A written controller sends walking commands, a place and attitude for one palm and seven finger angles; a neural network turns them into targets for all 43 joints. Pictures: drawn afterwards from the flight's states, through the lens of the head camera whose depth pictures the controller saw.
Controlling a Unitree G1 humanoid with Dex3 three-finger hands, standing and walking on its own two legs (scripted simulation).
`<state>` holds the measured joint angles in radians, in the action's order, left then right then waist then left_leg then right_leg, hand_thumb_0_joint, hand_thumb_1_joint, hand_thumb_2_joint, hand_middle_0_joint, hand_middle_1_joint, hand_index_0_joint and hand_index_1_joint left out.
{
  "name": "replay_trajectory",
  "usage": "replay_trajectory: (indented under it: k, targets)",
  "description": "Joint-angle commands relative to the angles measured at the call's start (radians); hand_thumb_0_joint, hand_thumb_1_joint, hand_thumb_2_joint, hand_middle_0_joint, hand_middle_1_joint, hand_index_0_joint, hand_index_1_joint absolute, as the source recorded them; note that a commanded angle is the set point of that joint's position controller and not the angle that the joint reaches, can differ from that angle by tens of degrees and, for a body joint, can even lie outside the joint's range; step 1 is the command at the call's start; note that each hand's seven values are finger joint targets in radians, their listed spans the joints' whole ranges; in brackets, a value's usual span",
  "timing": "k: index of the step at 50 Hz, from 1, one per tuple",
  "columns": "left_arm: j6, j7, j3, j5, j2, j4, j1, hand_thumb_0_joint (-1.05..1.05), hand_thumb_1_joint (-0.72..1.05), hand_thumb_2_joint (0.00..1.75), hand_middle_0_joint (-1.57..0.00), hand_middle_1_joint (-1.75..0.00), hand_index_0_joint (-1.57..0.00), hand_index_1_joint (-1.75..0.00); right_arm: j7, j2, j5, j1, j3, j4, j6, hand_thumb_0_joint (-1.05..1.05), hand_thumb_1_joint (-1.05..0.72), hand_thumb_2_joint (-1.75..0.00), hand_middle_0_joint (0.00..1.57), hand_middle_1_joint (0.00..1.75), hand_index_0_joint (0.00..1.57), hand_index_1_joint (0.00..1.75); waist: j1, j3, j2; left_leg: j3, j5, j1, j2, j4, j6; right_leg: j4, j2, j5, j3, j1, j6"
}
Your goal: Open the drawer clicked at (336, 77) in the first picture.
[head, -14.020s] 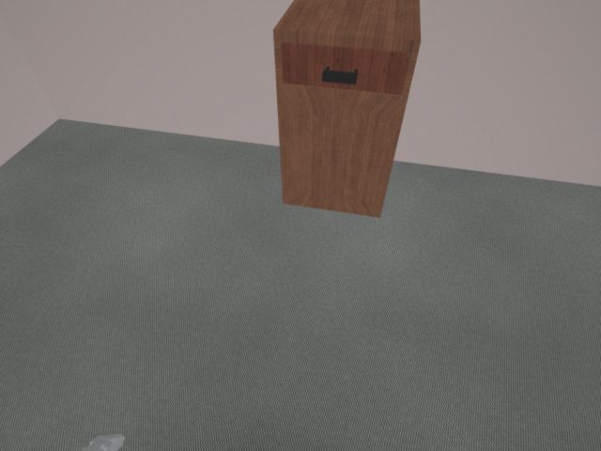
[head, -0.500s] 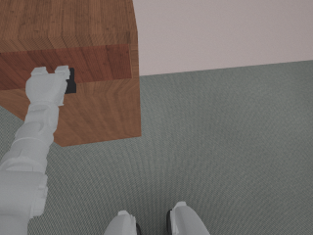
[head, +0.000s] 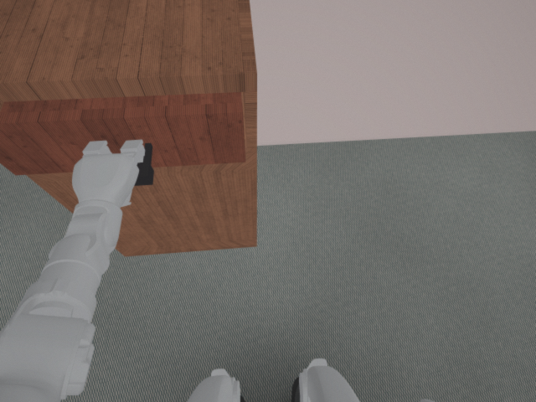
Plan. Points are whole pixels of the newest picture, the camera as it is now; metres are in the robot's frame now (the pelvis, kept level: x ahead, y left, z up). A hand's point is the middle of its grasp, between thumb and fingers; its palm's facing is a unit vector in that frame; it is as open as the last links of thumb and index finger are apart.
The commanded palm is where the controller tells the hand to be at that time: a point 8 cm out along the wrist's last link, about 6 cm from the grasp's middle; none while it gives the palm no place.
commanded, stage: pull the drawer open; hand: left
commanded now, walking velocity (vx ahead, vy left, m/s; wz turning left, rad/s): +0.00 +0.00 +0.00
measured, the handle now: (117, 163) +0.49 +0.25 -0.01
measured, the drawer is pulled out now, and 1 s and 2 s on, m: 0.04 0.12 0.27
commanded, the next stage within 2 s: none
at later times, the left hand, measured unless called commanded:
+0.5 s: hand (121, 193) +0.44 +0.24 -0.04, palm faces -0.08 -0.03 -1.00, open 5.9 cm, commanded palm +0.41 +0.24 +0.02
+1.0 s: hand (115, 242) +0.36 +0.24 -0.04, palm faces -0.05 -0.06 -1.00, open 5.9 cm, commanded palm +0.34 +0.23 +0.02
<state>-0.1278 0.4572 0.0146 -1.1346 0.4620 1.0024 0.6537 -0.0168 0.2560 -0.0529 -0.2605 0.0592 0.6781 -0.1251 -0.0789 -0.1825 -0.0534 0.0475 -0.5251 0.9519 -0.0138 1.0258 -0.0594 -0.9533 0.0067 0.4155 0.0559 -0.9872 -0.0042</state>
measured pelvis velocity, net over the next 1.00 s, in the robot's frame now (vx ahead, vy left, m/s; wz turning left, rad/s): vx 0.01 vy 0.01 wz -0.01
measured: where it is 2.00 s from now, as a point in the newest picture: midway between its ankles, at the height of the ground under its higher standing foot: outside the picture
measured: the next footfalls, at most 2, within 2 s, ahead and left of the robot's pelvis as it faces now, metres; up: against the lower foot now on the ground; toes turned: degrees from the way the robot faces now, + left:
none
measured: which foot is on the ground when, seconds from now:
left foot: down 0.00-1.00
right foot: down 0.00-1.00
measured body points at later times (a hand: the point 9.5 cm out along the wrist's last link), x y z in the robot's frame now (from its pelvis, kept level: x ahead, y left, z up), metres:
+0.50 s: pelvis -0.03 +0.00 -0.01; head +0.11 +0.00 +0.42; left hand +0.44 +0.24 +0.02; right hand -0.03 -0.28 -0.14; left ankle -0.03 +0.08 -0.67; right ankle +0.01 -0.12 -0.67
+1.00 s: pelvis +0.01 +0.01 +0.02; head +0.11 +0.01 +0.46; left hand +0.35 +0.24 +0.02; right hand +0.11 -0.25 -0.11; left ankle -0.03 +0.08 -0.67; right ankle +0.01 -0.12 -0.67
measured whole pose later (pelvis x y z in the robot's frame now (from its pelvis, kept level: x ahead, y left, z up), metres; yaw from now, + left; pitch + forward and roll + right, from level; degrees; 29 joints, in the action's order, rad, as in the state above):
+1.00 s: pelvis +0.01 +0.01 +0.02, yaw -1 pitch +21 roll -2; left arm -0.06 0.51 -0.04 -1.12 0.35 0.63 0.24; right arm -0.02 0.24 -0.03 -0.24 0.06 0.63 -0.11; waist -0.02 -0.17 -0.05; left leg 0.07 -0.51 0.79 -0.01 0.93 -0.07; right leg -0.87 0.01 0.40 0.03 -0.84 0.01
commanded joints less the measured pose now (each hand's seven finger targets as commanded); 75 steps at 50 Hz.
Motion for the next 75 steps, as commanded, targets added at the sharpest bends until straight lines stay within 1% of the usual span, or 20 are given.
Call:
replay_trajectory:
  k: [1,5,6,10,14,22,26,30,38,40,45,46,48,50,51,52,61,69,71,75]
  targets:
    - [0.011,0.035,0.088,0.031,0.259,-0.117,0.34,0.0,0.9,0.9,-0.4,-1.35,-0.4,-1.35,0.016,0.168,0.003,-0.192,0.051,-0.039,0.008,0.0,-0.9,-0.9,0.2,0.3,0.2,0.3,-0.031,-0.452,-0.009,-0.054,0.582,-0.27,0.015,-0.07,0.018,0.048,0.039,-0.43,-0.027,0.276,-0.033]
    - [0.005,0.028,0.106,0.031,0.305,-0.098,0.36,0.0,0.9,0.9,-0.4,-1.35,-0.4,-1.35,0.02,0.175,0.007,-0.192,0.044,-0.04,0.012,0.0,-0.9,-0.9,0.2,0.3,0.2,0.3,-0.029,-0.456,-0.009,-0.047,0.504,-0.224,0.023,-0.069,0.013,0.046,0.039,-0.391,-0.034,0.278,-0.031]
    - [0.008,0.025,0.071,0.032,0.264,-0.078,0.362,0.0,0.9,0.9,-0.4,-1.35,-0.4,-1.35,0.02,0.17,0.008,-0.191,0.044,-0.042,0.015,0.0,-0.9,-0.9,0.2,0.3,0.2,0.3,-0.041,-0.428,-0.004,-0.047,0.474,-0.211,0.024,-0.072,0.013,0.053,0.04,-0.367,-0.03,0.264,-0.031]
    - [0.001,0.021,0.101,0.03,0.323,-0.083,0.387,0.0,0.9,0.9,-0.4,-1.35,-0.4,-1.35,0.023,0.178,0.01,-0.198,0.039,-0.038,0.019,0.0,-0.9,-0.9,0.2,0.3,0.2,0.3,-0.032,-0.455,-0.025,-0.044,0.445,-0.19,0.028,-0.07,0.011,0.047,0.038,-0.347,-0.036,0.272,-0.031]
    - [0.003,0.013,0.114,0.038,0.354,-0.049,0.388,0.0,0.9,0.9,-0.4,-1.35,-0.4,-1.35,0.027,0.185,0.012,-0.202,0.035,-0.03,0.024,0.0,-0.9,-0.9,0.2,0.3,0.2,0.3,-0.038,-0.426,0.02,-0.043,0.388,-0.133,0.029,-0.072,0.004,0.055,0.038,-0.314,-0.04,0.28,-0.029]
    - [-0.005,0.015,0.107,0.029,0.358,-0.069,0.436,0.0,0.9,0.9,-0.4,-1.35,-0.4,-1.35,0.031,0.19,0.014,-0.22,0.037,-0.022,0.037,0.0,-0.9,-0.9,0.2,0.3,0.2,0.3,-0.044,-0.453,-0.032,-0.057,0.382,-0.174,0.022,-0.073,0.009,0.048,0.039,-0.261,-0.031,0.217,-0.03]
    - [-0.011,0.003,0.095,0.054,0.287,-0.084,0.275,0.0,0.9,0.9,-0.4,-1.35,-0.4,-1.35,0.021,0.18,0.018,-0.206,0.04,-0.041,0.036,0.0,-0.9,-0.9,0.2,0.3,0.2,0.3,0.0,-0.46,-0.029,-0.051,0.409,-0.215,0.019,-0.096,0.013,0.058,0.045,-0.281,-0.025,0.252,-0.035]
    - [-0.022,-0.004,0.125,0.071,0.281,-0.148,0.097,0.0,0.9,0.9,-0.4,-1.35,-0.4,-1.35,0.016,0.173,0.023,-0.184,0.043,-0.062,0.025,0.0,-0.9,-0.9,0.2,0.3,0.2,0.3,0.046,-0.467,-0.002,-0.041,0.473,-0.236,0.016,-0.123,0.014,0.063,0.046,-0.354,-0.026,0.332,-0.038]
    - [0.02,0.045,0.082,0.072,0.139,-0.325,-0.173,0.0,0.9,0.9,-0.4,-1.35,-0.4,-1.35,0.002,0.161,0.03,-0.125,0.062,-0.094,0.02,0.0,-0.9,-0.9,0.2,0.3,0.2,0.3,0.059,-0.373,0.052,-0.045,0.575,-0.326,-0.007,-0.175,0.02,0.107,0.047,-0.392,-0.016,0.352,-0.039]
    - [0.033,0.053,0.074,0.071,0.121,-0.377,-0.195,0.0,0.9,0.9,-0.4,-1.35,-0.4,-1.35,0.003,0.158,0.03,-0.11,0.062,-0.1,0.018,0.0,-0.9,-0.9,0.2,0.3,0.2,0.3,0.055,-0.357,0.047,-0.045,0.606,-0.345,-0.009,-0.182,0.02,0.113,0.044,-0.417,-0.018,0.363,-0.038]
    - [0.076,0.069,0.064,0.074,0.068,-0.563,-0.415,0.0,0.9,0.9,-0.4,-1.35,-0.4,-1.35,-0.008,0.142,0.029,-0.06,0.063,-0.142,0.022,0.0,-0.9,-0.9,0.2,0.3,0.2,0.3,0.088,-0.369,0.004,-0.067,0.803,-0.463,-0.025,-0.19,0.035,0.115,0.041,-0.489,-0.013,0.393,-0.039]
    - [0.082,0.077,0.033,0.072,0.057,-0.56,-0.271,0.0,0.9,0.9,-0.4,-1.35,-0.4,-1.35,-0.003,0.147,0.028,-0.06,0.059,-0.125,0.022,0.0,-0.9,-0.9,0.2,0.3,0.2,0.3,0.034,-0.323,0.018,-0.073,0.764,-0.452,-0.028,-0.18,0.035,0.12,0.04,-0.482,-0.012,0.35,-0.034]
    - [0.078,0.094,0.053,0.036,0.106,-0.495,-0.053,0.0,0.9,0.9,-0.4,-1.35,-0.4,-1.35,0.013,0.15,0.015,-0.076,0.057,-0.089,0.027,0.0,-0.9,-0.9,0.2,0.3,0.2,0.3,0.003,-0.285,0.017,-0.074,0.673,-0.406,-0.02,-0.155,0.035,0.097,0.034,-0.412,-0.004,0.278,-0.032]
    - [0.08,0.103,0.067,0.013,0.121,-0.484,-0.075,0.0,0.9,0.9,-0.4,-1.35,-0.4,-1.35,0.017,0.145,0.01,-0.068,0.055,-0.091,0.028,0.0,-0.9,-0.9,0.2,0.3,0.2,0.3,0.031,-0.334,-0.031,-0.083,0.709,-0.441,-0.015,-0.147,0.044,0.079,0.033,-0.396,-0.003,0.266,-0.037]
    - [0.086,0.103,0.029,0.017,0.07,-0.477,-0.082,0.0,0.9,0.9,-0.4,-1.35,-0.4,-1.35,0.016,0.141,0.011,-0.064,0.058,-0.096,0.029,0.0,-0.9,-0.9,0.2,0.3,0.2,0.3,0.024,-0.333,-0.031,-0.079,0.721,-0.455,-0.012,-0.141,0.047,0.085,0.034,-0.398,-0.001,0.258,-0.038]
    - [0.088,0.102,0.03,0.015,0.076,-0.48,-0.07,0.0,0.9,0.9,-0.4,-1.35,-0.4,-1.35,0.015,0.139,0.012,-0.061,0.058,-0.098,0.029,0.0,-0.9,-0.9,0.2,0.3,0.2,0.3,0.031,-0.347,-0.036,-0.081,0.723,-0.459,-0.01,-0.141,0.052,0.082,0.033,-0.391,-0.001,0.26,-0.039]
    - [0.064,0.067,0.025,0.038,0.092,-0.415,-0.007,0.0,0.9,0.9,-0.4,-1.35,-0.4,-1.35,0.031,0.124,0.021,-0.043,0.046,-0.113,0.03,0.0,-0.9,-0.9,0.2,0.3,0.2,0.3,0.032,-0.371,0.025,-0.047,0.533,-0.357,0.026,-0.133,0.027,0.088,0.035,-0.396,-0.022,0.342,-0.039]
    - [0.032,0.065,0.106,0.072,0.113,-0.526,-0.415,0.0,0.9,0.9,-0.4,-1.35,-0.4,-1.35,0.02,0.124,0.025,0.001,0.043,-0.166,0.042,0.0,-0.9,-0.9,0.2,0.3,0.2,0.3,0.115,-0.379,0.033,-0.024,0.528,-0.311,0.034,-0.17,0.022,0.105,0.037,-0.48,-0.044,0.484,-0.049]
    - [0.034,0.072,0.081,0.077,0.072,-0.588,-0.503,0.0,0.9,0.9,-0.4,-1.35,-0.4,-1.35,0.015,0.119,0.028,0.004,0.047,-0.174,0.047,0.0,-0.9,-0.9,0.2,0.3,0.2,0.3,0.106,-0.36,0.037,-0.018,0.537,-0.318,0.03,-0.175,0.023,0.113,0.037,-0.506,-0.045,0.49,-0.045]
    - [0.046,0.1,0.128,0.081,0.097,-0.686,-0.674,0.0,0.9,0.9,-0.4,-1.35,-0.4,-1.35,0.005,0.123,0.024,0.032,0.048,-0.181,0.055,0.0,-0.9,-0.9,0.2,0.3,0.2,0.3,0.116,-0.337,0.037,-0.012,0.514,-0.306,0.029,-0.186,0.026,0.115,0.034,-0.528,-0.054,0.508,-0.046]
